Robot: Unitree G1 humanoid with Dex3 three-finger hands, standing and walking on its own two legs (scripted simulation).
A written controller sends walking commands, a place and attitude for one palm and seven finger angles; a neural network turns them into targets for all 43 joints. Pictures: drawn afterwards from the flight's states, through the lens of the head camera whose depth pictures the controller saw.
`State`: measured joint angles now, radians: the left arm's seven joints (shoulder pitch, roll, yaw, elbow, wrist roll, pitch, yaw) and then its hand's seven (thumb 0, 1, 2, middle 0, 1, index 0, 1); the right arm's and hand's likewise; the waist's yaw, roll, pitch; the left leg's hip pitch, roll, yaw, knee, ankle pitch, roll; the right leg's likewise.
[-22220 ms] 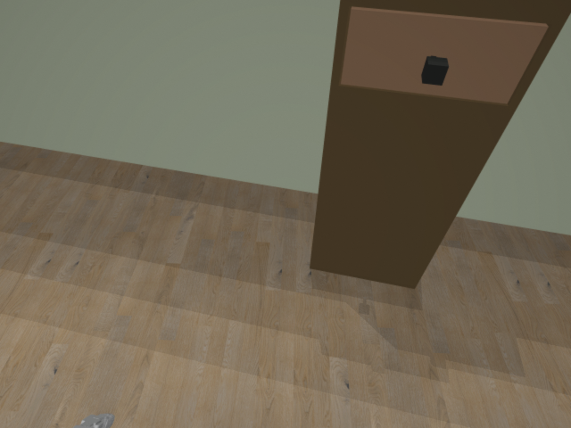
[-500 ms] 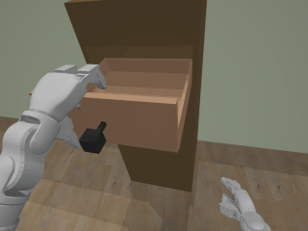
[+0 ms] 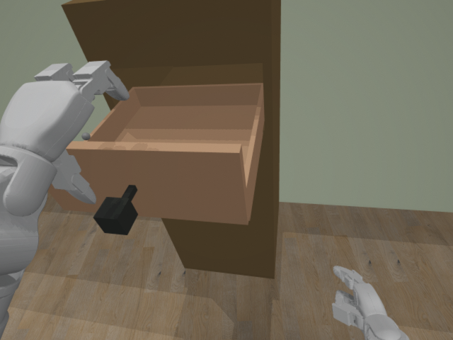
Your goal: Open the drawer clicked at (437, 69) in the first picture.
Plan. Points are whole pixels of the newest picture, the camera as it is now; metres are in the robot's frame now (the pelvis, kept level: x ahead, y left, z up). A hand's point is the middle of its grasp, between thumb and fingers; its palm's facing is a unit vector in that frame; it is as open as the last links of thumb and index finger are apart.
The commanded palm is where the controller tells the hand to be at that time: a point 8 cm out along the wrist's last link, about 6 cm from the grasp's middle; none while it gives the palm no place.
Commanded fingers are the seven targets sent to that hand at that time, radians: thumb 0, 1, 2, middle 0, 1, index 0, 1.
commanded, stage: draw the hand back to the body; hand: left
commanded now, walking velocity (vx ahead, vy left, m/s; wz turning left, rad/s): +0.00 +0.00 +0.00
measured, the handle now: (122, 205) +0.27 +0.21 +0.15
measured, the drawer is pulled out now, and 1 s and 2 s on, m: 0.30 0.30 0.30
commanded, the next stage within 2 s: step back with the hand held close in 1.50 s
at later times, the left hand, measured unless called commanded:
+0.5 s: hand (49, 159) +0.24 +0.24 +0.28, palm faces +0.28 +0.00 -0.96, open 13.9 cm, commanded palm +0.17 +0.25 +0.35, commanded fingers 0.00 -0.47 0.31 -0.30 -1.18 -0.30 -1.18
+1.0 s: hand (42, 126) +0.23 +0.22 +0.33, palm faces +0.48 -0.82 -0.30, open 11.4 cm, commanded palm +0.18 +0.28 +0.34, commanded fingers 0.00 0.41 0.69 -0.23 -0.62 -0.23 -0.62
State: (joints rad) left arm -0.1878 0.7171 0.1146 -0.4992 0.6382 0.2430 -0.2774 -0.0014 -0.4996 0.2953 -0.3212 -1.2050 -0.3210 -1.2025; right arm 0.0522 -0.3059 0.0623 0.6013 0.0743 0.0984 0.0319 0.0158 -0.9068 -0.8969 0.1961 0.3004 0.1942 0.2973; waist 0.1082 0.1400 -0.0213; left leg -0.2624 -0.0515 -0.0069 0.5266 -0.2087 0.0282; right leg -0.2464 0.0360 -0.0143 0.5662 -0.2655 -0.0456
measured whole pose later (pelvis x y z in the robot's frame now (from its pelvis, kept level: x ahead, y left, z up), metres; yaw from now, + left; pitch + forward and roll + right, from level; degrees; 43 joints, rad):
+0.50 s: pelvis +0.01 +0.00 +0.00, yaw +1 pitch -3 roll +0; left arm 0.00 0.80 0.25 -0.59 0.58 0.23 -0.33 0.00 -0.50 0.30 -0.32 -1.20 -0.32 -1.20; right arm 0.02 -0.29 0.09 0.57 0.07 0.09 0.02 0.01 -0.91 -0.90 0.20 0.30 0.20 0.30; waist 0.13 0.13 -0.03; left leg -0.26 -0.05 -0.02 0.53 -0.22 0.03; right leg -0.23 0.04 -0.03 0.55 -0.27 -0.04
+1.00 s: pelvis +0.04 +0.01 +0.01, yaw -1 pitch -4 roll -1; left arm 0.17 0.43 0.51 -0.71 -0.12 -0.20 0.08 0.00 0.06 0.54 -0.27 -0.83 -0.27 -0.83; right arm 0.19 -0.23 0.02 0.70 0.02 -0.11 -0.04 0.02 -0.90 -0.90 0.20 0.30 0.20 0.30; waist 0.03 0.05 0.02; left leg -0.13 -0.03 0.00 0.44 -0.24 0.04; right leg -0.08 0.06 0.00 0.40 -0.24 -0.04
